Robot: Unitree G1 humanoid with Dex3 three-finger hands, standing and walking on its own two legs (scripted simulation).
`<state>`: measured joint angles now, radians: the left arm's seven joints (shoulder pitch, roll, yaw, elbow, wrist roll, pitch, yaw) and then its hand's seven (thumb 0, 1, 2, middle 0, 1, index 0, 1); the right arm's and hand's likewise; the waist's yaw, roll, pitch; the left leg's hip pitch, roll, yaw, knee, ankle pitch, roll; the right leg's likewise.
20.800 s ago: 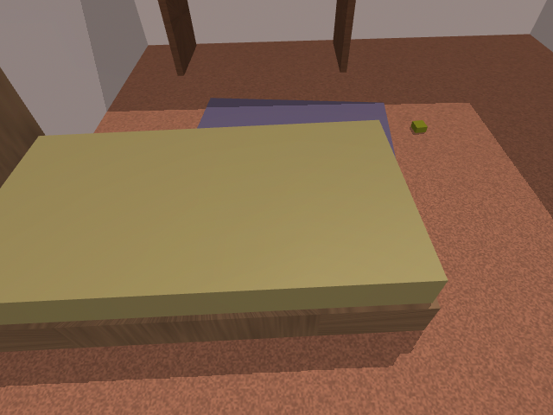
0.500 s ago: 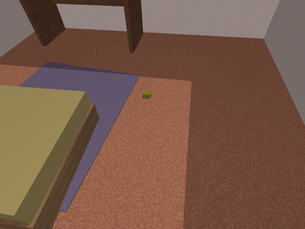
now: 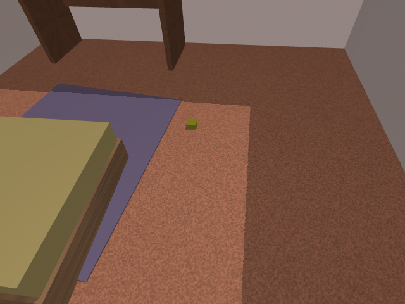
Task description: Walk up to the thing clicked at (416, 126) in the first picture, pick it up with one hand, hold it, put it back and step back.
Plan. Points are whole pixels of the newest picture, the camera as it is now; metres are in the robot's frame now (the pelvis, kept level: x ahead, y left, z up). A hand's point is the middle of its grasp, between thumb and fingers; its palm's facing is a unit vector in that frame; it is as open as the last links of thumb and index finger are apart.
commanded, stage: stand
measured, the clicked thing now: (192, 123) +1.44 +0.14 -0.76
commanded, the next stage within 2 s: walk up in 1.94 s
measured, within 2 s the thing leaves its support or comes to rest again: neither
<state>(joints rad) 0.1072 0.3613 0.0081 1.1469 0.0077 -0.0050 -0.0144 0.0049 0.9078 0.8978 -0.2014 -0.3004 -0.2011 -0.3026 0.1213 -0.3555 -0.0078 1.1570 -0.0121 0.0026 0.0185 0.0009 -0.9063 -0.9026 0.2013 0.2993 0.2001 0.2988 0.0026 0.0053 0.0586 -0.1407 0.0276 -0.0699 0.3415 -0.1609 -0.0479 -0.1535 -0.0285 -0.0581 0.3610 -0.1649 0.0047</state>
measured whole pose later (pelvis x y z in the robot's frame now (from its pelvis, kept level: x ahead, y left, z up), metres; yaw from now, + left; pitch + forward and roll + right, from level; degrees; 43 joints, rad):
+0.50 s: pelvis +0.01 +0.00 +0.00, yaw +0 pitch -2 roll +0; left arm 0.10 0.36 0.00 1.13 0.01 -0.01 -0.01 0.00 0.91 0.90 -0.20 -0.30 -0.20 -0.30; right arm 0.11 -0.36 0.00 1.14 -0.01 0.00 0.02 0.00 -0.91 -0.90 0.20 0.30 0.20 0.30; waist 0.00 0.01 0.05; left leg -0.13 0.04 -0.07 0.33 -0.17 -0.05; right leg -0.14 -0.02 -0.06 0.36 -0.18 0.00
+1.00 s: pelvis +0.02 +0.00 +0.00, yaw +0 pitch -2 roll +0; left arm 0.10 0.35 0.00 1.13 0.01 -0.01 -0.01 0.00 0.91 0.90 -0.20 -0.30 -0.20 -0.30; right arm 0.10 -0.36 0.01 1.13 -0.01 0.00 0.01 0.00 -0.91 -0.90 0.20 0.30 0.20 0.30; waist 0.00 0.01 0.05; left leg -0.11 0.04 -0.06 0.33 -0.19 -0.05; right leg -0.12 -0.02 -0.05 0.35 -0.19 0.00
